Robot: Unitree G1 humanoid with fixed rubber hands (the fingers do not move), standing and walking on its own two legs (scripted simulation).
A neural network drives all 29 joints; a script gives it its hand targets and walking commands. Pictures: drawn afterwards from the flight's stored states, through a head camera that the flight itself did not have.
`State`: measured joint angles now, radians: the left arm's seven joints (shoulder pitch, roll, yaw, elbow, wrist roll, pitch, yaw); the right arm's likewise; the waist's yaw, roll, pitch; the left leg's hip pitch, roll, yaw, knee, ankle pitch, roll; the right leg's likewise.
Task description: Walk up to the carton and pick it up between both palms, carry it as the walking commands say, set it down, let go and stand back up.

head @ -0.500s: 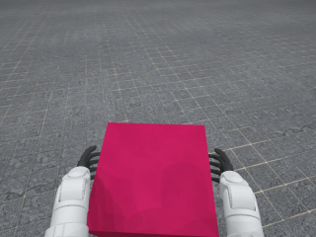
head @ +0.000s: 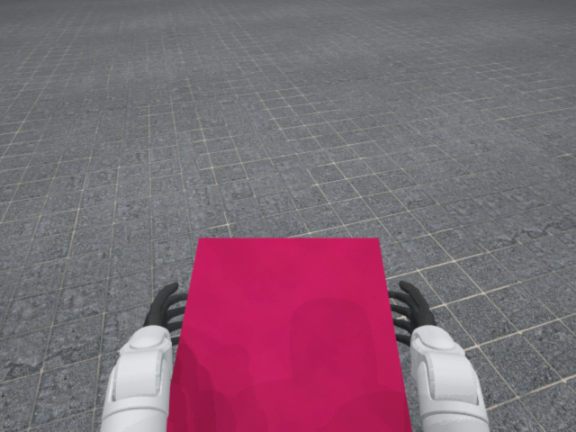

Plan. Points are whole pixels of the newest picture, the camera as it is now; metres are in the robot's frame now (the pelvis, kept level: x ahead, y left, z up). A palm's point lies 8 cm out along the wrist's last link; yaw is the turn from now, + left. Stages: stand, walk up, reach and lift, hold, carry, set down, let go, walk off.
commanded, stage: reach and lift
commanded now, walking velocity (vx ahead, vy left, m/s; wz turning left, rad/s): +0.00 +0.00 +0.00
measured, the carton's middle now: (288, 346) +0.29 +0.00 -0.05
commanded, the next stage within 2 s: hold in 0.16 s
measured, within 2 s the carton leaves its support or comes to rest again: neither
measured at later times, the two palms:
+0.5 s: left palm (155, 337) +0.26 +0.19 +0.04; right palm (420, 331) +0.27 -0.18 +0.03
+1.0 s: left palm (155, 337) +0.26 +0.19 +0.04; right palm (421, 333) +0.27 -0.18 +0.03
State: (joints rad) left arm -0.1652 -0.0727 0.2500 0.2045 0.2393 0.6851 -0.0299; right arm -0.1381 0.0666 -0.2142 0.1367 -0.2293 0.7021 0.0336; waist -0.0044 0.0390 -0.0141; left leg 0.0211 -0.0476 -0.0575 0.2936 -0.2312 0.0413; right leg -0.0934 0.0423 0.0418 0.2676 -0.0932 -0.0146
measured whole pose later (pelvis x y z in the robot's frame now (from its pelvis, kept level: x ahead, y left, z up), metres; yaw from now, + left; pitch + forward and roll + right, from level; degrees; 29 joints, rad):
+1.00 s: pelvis -0.01 -0.01 +0.00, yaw +1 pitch -5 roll +0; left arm -0.23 -0.03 0.26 0.27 0.24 0.68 -0.05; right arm -0.18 0.07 -0.20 0.17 -0.24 0.71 0.02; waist 0.00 0.04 0.00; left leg 0.00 -0.04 -0.08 0.32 -0.23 0.03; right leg -0.10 0.05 0.02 0.28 -0.09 -0.03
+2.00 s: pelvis -0.20 +0.01 -0.02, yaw -3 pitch -1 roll +0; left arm -0.05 -0.13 0.15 -0.49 0.14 1.28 0.12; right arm -0.05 0.13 -0.17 -0.47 -0.13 1.25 -0.12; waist -0.01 -0.05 -0.12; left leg -0.33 0.00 0.11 0.60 -0.24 0.07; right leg -0.61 0.01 -0.01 0.75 -0.30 0.08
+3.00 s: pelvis -0.61 +0.07 -0.03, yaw -9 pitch +2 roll -2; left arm -0.05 -0.13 0.15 -0.53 0.10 1.22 0.11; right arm 0.00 0.12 -0.15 -0.57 -0.14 1.22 -0.12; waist 0.02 0.07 -0.06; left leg -0.54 0.10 0.08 0.60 -0.12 0.01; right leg -0.28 0.03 -0.11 0.59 -0.36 -0.01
